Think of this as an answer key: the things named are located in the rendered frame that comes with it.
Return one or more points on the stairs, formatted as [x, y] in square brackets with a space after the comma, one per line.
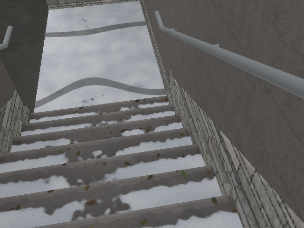
[128, 164]

